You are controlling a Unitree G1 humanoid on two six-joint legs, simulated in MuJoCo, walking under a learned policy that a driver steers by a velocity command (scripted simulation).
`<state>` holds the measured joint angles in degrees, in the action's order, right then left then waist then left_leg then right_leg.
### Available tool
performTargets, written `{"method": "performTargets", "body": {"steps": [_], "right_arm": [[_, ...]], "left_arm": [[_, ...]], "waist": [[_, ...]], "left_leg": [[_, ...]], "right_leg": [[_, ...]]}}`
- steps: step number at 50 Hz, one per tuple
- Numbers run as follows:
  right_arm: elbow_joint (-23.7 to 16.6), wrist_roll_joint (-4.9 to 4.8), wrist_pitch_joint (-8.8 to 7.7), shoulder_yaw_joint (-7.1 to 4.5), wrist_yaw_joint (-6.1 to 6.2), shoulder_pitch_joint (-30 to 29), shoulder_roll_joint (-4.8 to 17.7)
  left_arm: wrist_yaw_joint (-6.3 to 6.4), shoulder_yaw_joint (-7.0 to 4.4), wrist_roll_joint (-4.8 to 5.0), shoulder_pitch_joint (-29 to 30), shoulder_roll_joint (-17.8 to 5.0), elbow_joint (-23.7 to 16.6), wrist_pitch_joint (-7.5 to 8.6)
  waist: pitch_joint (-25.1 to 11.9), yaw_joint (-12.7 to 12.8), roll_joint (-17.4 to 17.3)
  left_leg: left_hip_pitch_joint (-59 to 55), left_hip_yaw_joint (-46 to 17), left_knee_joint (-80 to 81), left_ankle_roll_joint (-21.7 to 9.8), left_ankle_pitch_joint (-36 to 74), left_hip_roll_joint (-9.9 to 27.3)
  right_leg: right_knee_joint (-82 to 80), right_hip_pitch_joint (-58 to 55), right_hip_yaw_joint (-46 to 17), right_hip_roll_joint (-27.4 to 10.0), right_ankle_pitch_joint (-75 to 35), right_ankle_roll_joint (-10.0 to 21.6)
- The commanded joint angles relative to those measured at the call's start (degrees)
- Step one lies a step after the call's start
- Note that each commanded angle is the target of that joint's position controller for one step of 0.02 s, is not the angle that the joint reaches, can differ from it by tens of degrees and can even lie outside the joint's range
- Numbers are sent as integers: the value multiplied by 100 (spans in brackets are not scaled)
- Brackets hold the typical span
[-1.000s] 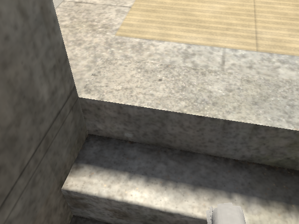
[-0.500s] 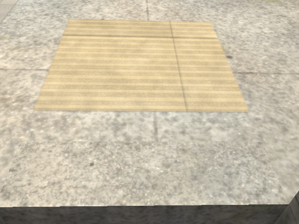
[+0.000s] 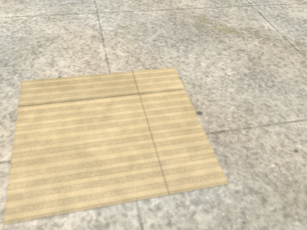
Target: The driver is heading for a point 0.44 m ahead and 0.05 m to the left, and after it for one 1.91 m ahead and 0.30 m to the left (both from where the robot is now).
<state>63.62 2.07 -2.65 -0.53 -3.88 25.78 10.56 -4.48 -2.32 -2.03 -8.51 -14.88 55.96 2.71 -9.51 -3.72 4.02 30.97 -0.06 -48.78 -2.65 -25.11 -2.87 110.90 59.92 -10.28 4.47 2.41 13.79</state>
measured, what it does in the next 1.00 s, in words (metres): climbs, turning left: right foot 0.19 m higher, then left foot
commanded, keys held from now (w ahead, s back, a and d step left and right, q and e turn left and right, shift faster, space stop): w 0.28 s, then w+q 0.06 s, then q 0.52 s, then no key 0.14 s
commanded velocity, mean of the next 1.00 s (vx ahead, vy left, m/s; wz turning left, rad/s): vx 0.28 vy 0.00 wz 0.26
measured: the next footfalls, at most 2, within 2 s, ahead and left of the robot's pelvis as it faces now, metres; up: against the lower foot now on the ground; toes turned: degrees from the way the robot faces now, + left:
right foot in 0.30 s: +0.35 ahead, -0.12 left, +0.19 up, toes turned -5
left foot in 0.80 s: +0.41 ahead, +0.15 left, +0.19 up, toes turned +20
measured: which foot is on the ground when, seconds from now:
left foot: down 0.00-0.32, up 0.34-0.78, down 0.80-1.00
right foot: up 0.00-0.28, down 0.30-0.84, up 0.86-1.00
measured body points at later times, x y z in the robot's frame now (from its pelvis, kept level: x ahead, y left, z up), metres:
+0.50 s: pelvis +0.28 -0.04 +0.17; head +0.29 -0.02 +0.62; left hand +0.37 +0.21 +0.02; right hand +0.31 -0.29 +0.03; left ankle +0.20 +0.13 -0.36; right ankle +0.31 -0.11 -0.50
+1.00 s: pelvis +0.37 +0.03 +0.23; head +0.40 +0.06 +0.68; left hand +0.47 +0.34 +0.14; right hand +0.60 -0.17 +0.13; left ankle +0.41 +0.15 -0.50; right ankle +0.34 -0.12 -0.41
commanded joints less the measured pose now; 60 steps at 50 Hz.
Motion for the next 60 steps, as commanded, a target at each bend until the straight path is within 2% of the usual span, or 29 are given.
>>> {"method": "performTargets", "body": {"steps": [1,3,5,8,9,10,14,15,16,17,18,20,22,24,26,29,30,31,35,39,41,42,43,45,46,48,53,57,60], "right_arm": [[-398,214,-229,124,-55,-960,-216],[-86,458,-242,149,41,-288,-99],[111,608,-327,184,60,409,65],[609,338,-292,243,-331,1808,-27],[318,209,-348,269,-427,1344,30],[177,80,-401,225,-417,1263,301],[394,152,-460,-161,-427,1609,1107],[374,97,-419,-302,-381,1409,1173],[238,222,-530,-247,-376,1580,714],[57,362,-552,-125,-447,1570,179],[7,130,-439,-257,-515,774,114],[-69,-181,-410,-341,-389,430,115],[-406,-80,-413,-246,-185,-95,9],[-505,-12,-289,-235,48,-461,-104],[-612,-152,-296,-325,110,-690,-129],[-1079,-46,-492,-407,67,-894,98],[-1245,-182,-484,-418,8,-1184,215],[-1493,-55,-548,-330,-19,-1461,71],[-1822,-59,-423,-366,101,-1980,288],[-1908,-11,-541,-503,185,-2073,535],[-1905,15,-662,-589,304,-2135,879],[-1940,-96,-634,-693,329,-2074,1321],[-1843,-308,-521,-759,383,-1505,1577],[-1825,-249,-599,-870,478,-1171,1618],[-2175,-306,-249,-684,510,-1527,1314],[-2580,-381,-46,-532,555,-1823,922],[-2957,-125,159,-472,533,-2214,1005],[-3062,-158,227,-411,499,-2241,846],[-3075,-305,185,-288,448,-2305,590]], "left_arm": [[91,336,144,492,633,-609,36],[140,545,229,1139,797,-1047,52],[165,626,178,2015,543,-1594,76],[169,719,27,3724,711,-2365,-394],[21,683,-158,3096,755,-2172,-367],[-73,633,-154,3007,592,-2101,-369],[-156,506,82,2160,485,-1820,-265],[-90,385,-124,1140,335,-1584,-256],[-49,267,12,383,27,-1357,-304],[65,85,20,-833,-498,-1055,-324],[97,-131,-206,-1790,-847,-698,-260],[84,-38,-17,-606,-480,-774,185],[61,71,114,96,270,-496,302],[56,188,-93,511,726,-349,408],[135,17,-44,1153,290,-796,438],[288,-312,-125,1407,-573,-1068,525],[323,-433,-177,1259,-767,-1101,566],[258,-450,-181,1126,-815,-1102,552],[163,-600,-13,341,-739,-931,574],[321,-579,59,269,-571,-1045,363],[278,-514,240,-107,-311,-1049,248],[458,-442,243,-755,40,-1305,272],[580,-392,245,-378,19,-1662,341],[551,-461,93,536,-445,-1868,261],[597,-461,352,1001,-511,-1869,147],[637,-312,218,698,-118,-1882,109],[802,-285,253,164,-137,-1945,-30],[791,-306,306,-225,-141,-1821,-102],[672,-250,174,-536,107,-1639,-99]], "waist": [[736,615,-553],[987,463,-864],[897,214,-255],[1127,-193,-1390],[1118,182,-1595],[717,199,-1306],[-271,586,-1917],[-679,921,-1767],[-1394,937,-921],[-1717,1181,250],[-1521,1561,1390],[-506,829,611],[-199,236,-644],[-99,-321,-703],[-33,-489,-306],[84,-478,-99],[500,-203,-310],[264,-165,-64],[464,217,81],[579,175,-112],[348,328,-601],[-657,834,-1496],[-899,551,-2062],[-621,-71,-1625],[119,58,-1419],[-394,178,-656],[-299,497,-904],[-148,505,-1310],[99,637,-1311]], "left_leg": [[-661,-1851,2889,-1171,40,1112],[-864,-1803,3106,-1081,322,1318],[-1294,-1478,3371,-853,370,1239],[-577,-1476,5017,-1174,1041,1671],[-458,-804,5038,-1154,2400,1607],[-657,-457,4669,-1292,4684,1515],[-3516,-33,3427,-1076,10311,1856],[-3438,-25,2558,-765,10802,1844],[-1590,-459,1475,-550,9825,1522],[183,-925,390,-537,6624,896],[848,-1350,-3167,-208,2263,46],[1805,-1857,-6257,-212,2393,115],[2254,-1413,-6369,-207,1876,184],[2121,-1193,-5010,16,1683,539],[1592,-868,-3864,445,912,713],[597,-279,-2333,676,1122,949],[344,-224,-1796,445,1988,948],[67,-239,-1045,529,1894,1070],[690,-119,442,580,1953,845],[50,54,1493,185,2249,582],[-708,-127,2190,-328,4635,538],[-2255,-1152,1867,-1294,6449,1183],[-3180,-2665,2491,-2109,6084,1943],[-3676,-2800,2890,-1615,4200,1926],[-3640,-2788,2375,-1541,5361,1888],[-2926,-2290,2296,-1318,5569,1915],[-1481,-1818,2722,-1183,3948,1554],[-1024,-1614,2836,-1013,2091,1274],[-660,-1469,2723,-571,377,1007]], "right_leg": [[850,1764,659,-591,1264,-81],[1868,2645,712,-706,1717,77],[-214,2780,1096,-1101,958,199],[-1663,1505,1681,-1252,839,29],[-1490,631,2154,-1148,774,43],[-1817,50,2513,-855,1059,-61],[-3694,-963,2277,-241,2204,-330],[-3836,-2008,1905,-194,1721,-296],[-4242,-4255,654,-478,976,24],[-5772,-5787,-1392,-1179,1534,406],[-7601,-5239,-3297,-2199,1420,841],[-7767,-3575,-2763,-2337,1404,346],[-7596,-3517,-1506,-2460,-828,59],[-7722,-3292,-289,-2177,-2287,-420],[-8145,-3094,763,-2028,-2655,-488],[-9028,-3211,1770,-1807,-2702,-363],[-9321,-3119,2185,-1365,-1893,-647],[-9180,-3549,2184,-1688,-2630,-425],[-9114,-5757,1990,-2245,-3403,-48],[-8832,-5990,2001,-2361,-1968,-290],[-8255,-6066,2218,-1860,-789,-755],[-7564,-5470,2677,-1132,1070,-1412],[-7104,-4325,2608,-510,2949,-1842],[-5385,-2752,1362,-458,3915,-1925],[-4524,-1853,1212,-474,3532,-1816],[-3964,-2235,716,-780,3046,-1613],[-4862,-3102,876,-827,2354,-1589],[-6193,-4035,1142,-690,1788,-1584],[-7903,-5061,1342,-501,818,-1508]]}}
Over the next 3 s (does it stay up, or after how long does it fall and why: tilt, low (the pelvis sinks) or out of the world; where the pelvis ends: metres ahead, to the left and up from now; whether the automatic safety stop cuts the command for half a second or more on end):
stays up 0.58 -0.04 0.21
